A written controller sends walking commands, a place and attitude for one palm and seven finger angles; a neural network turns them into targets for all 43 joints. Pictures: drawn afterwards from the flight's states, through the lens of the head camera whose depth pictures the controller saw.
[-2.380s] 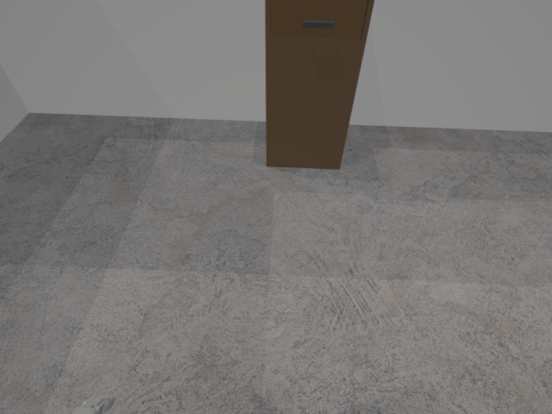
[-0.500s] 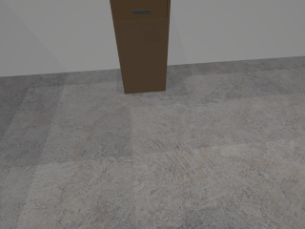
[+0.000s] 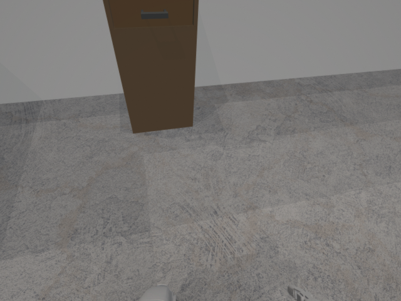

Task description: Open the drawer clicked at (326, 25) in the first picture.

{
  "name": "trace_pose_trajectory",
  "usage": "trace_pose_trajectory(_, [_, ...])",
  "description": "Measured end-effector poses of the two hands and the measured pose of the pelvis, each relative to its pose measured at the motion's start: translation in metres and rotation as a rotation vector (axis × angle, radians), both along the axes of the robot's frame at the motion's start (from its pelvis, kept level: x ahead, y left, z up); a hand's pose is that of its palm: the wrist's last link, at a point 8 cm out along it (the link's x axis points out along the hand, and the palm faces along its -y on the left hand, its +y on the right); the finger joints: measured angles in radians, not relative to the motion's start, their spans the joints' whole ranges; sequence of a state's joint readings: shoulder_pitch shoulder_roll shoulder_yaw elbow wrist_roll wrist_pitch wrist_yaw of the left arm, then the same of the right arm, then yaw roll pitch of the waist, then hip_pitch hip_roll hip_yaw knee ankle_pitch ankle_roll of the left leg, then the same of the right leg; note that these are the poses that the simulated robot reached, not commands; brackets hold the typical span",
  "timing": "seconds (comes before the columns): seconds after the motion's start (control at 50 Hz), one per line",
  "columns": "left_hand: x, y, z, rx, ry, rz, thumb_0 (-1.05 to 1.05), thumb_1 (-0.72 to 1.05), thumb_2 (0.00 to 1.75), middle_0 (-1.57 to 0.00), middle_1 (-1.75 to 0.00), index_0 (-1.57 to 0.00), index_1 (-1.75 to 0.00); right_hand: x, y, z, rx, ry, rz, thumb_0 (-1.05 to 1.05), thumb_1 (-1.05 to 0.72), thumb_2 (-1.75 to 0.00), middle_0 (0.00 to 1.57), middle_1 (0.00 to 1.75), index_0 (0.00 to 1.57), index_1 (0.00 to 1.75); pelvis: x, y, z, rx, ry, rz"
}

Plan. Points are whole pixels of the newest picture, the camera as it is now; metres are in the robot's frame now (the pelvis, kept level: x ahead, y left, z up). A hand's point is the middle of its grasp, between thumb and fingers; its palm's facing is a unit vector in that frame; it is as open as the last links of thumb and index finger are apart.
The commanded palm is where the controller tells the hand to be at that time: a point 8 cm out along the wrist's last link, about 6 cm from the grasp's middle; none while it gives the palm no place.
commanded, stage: walk to a spot facing it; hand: left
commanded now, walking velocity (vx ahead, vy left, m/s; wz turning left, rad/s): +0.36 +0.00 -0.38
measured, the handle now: (154, 13) +1.20 +0.36 +0.02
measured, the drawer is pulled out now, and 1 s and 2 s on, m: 0.00 0.00 0.00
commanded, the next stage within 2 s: turn to face it in 1.36 s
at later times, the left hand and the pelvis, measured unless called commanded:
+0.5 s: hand (143, 215) +0.34 +0.19 -0.16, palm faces -0.26 -0.95 -0.14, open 7.4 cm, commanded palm none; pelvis +0.20 +0.04 +0.01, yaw -15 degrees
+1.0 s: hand (175, 165) +0.51 +0.14 -0.15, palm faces -0.40 -0.88 -0.25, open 7.3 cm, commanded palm none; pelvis +0.41 -0.04 +0.01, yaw -28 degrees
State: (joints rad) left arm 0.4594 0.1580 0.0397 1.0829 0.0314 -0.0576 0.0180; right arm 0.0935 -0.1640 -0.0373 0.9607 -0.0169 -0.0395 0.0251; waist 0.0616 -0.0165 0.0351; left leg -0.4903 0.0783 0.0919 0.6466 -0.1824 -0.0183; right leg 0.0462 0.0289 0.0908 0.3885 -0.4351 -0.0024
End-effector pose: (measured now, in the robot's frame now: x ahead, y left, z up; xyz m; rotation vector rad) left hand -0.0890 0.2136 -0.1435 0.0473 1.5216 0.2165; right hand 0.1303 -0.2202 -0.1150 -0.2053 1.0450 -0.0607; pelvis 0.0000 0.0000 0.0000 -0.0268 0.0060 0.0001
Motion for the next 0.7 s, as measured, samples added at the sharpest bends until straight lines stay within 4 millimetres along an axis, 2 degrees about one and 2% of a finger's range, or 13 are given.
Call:
trace_pose_trajectory(0.04, [0.024, 0.019, -0.013, -0.008, 0.015, -0.02, 0.01, 0.91, 0.9, -0.2, -0.3, -0.2, -0.3, 0.019, 0.012, -0.003, -0.015, -0.037, -0.019, 0.01, -0.91, -0.89, 0.2, 0.3, 0.2, 0.3, 0.02, 0.013, -0.009, 0.003, -0.008, -0.025])
trace_pose_trajectory(0.1, [0.076, 0.045, -0.016, -0.006, -0.005, -0.087, 0.01, 0.91, 0.9, -0.2, -0.3, -0.2, -0.3, 0.02, 0.023, 0.002, -0.022, -0.038, -0.084, 0.0, -0.91, -0.89, 0.2, 0.3, 0.2, 0.3, 0.042, 0.028, -0.006, 0.007, -0.031, -0.079])
trace_pose_trajectory(0.16, [0.143, 0.066, -0.008, 0.004, -0.086, -0.151, 0.01, 0.91, 0.9, -0.19, -0.3, -0.2, -0.3, 0.001, 0.031, 0.007, -0.03, 0.027, -0.164, 0.0, -0.91, -0.89, 0.2, 0.3, 0.2, 0.3, 0.065, 0.038, 0.005, 0.003, -0.039, -0.106])
trace_pose_trajectory(0.2, [0.188, 0.075, -0.001, 0.012, -0.152, -0.185, 0.01, 0.91, 0.9, -0.19, -0.3, -0.2, -0.3, -0.013, 0.028, 0.011, -0.057, 0.066, -0.242, -0.01, -0.94, -0.89, 0.2, 0.3, 0.2, 0.3, 0.08, 0.045, 0.011, 0.002, -0.037, -0.126])
trace_pose_trajectory(0.26, [0.251, 0.082, 0.009, 0.018, -0.233, -0.227, 0.01, 0.91, 0.9, -0.19, -0.3, -0.19, -0.3, -0.036, 0.028, 0.013, -0.078, 0.158, -0.305, -0.01, -0.95, -0.89, 0.2, 0.3, 0.2, 0.3, 0.103, 0.052, 0.016, 0.004, -0.031, -0.152])
trace_pose_trajectory(0.32, [0.305, 0.08, 0.015, 0.015, -0.284, -0.266, 0.01, 0.91, 0.9, -0.19, -0.3, -0.19, -0.3, -0.057, 0.036, 0.012, -0.074, 0.25, -0.366, -0.01, -0.94, -0.89, 0.2, 0.3, 0.2, 0.3, 0.127, 0.056, 0.018, 0.009, -0.026, -0.178])
trace_pose_trajectory(0.42, [0.378, 0.061, 0.016, -0.014, -0.303, -0.347, 0.01, 0.91, 0.9, -0.19, -0.3, -0.19, -0.3, -0.078, 0.062, 0.008, -0.025, 0.384, -0.461, 0.0, -0.93, -0.89, 0.19, 0.3, 0.2, 0.3, 0.168, 0.054, 0.017, 0.01, -0.023, -0.228])
trace_pose_trajectory(0.52, [0.446, 0.02, 0.01, -0.058, -0.298, -0.448, 0.01, 0.91, 0.9, -0.19, -0.3, -0.19, -0.3, -0.081, 0.092, 0.003, 0.057, 0.497, -0.545, 0.0, -0.92, -0.89, 0.19, 0.3, 0.2, 0.3, 0.211, 0.042, 0.011, 0.008, -0.018, -0.277])
trace_pose_trajectory(0.62, [0.52, -0.033, 0.001, -0.093, -0.332, -0.544, 0.01, 0.91, 0.9, -0.19, -0.3, -0.19, -0.3, -0.067, 0.108, -0.005, 0.144, 0.604, -0.624, 0.0, -0.91, -0.89, 0.2, 0.3, 0.2, 0.3, 0.258, 0.017, -0.001, 0.002, -0.007, -0.328])
trace_pose_trajectory(0.66, [0.546, -0.052, -0.004, -0.096, -0.368, -0.564, 0.01, 0.91, 0.9, -0.19, -0.3, -0.2, -0.3, -0.053, 0.103, -0.011, 0.175, 0.629, -0.646, 0.01, -0.91, -0.89, 0.2, 0.3, 0.2, 0.3, 0.279, 0.002, -0.009, 0.015, -0.013, -0.345])
trace_pose_trajectory(0.7, [0.563, -0.062, -0.006, -0.088, -0.394, -0.56, 0.01, 0.91, 0.9, -0.19, -0.3, -0.2, -0.3, -0.031, 0.089, -0.019, 0.185, 0.618, -0.661, 0.01, -0.91, -0.89, 0.2, 0.3, 0.2, 0.3, 0.296, -0.011, -0.013, 0.018, -0.018, -0.375])
